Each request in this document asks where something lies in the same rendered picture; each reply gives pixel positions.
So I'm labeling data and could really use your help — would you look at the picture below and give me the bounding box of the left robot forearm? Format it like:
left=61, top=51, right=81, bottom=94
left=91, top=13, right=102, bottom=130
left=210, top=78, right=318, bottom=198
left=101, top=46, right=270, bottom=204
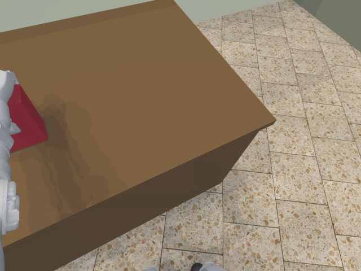
left=0, top=99, right=14, bottom=182

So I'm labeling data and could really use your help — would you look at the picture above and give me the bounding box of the sponge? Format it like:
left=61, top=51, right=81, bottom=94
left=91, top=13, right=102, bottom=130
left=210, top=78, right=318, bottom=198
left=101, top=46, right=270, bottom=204
left=7, top=84, right=48, bottom=152

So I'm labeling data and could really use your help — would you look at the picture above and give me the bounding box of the robot left upper arm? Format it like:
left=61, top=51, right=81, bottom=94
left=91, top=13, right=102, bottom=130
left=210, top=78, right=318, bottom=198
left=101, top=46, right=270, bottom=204
left=0, top=179, right=20, bottom=271

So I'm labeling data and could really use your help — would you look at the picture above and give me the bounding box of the robot left hand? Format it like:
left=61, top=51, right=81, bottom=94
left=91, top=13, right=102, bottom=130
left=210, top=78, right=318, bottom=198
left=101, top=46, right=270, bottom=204
left=0, top=70, right=21, bottom=135

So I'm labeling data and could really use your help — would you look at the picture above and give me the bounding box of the table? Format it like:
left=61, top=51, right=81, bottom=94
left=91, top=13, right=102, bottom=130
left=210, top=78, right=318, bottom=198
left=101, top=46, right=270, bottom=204
left=0, top=0, right=277, bottom=271

